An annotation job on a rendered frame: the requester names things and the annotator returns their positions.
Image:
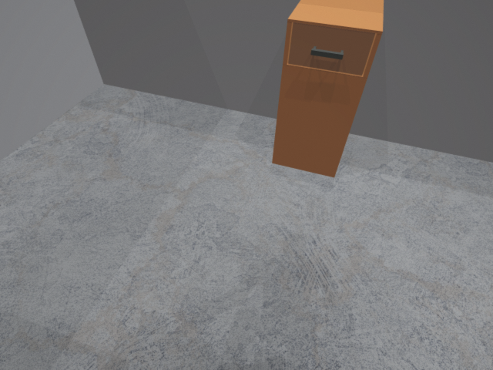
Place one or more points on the cabinet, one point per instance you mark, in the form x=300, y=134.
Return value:
x=317, y=107

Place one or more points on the handle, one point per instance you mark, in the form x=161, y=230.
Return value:
x=328, y=54

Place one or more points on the drawer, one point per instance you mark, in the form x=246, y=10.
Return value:
x=356, y=46

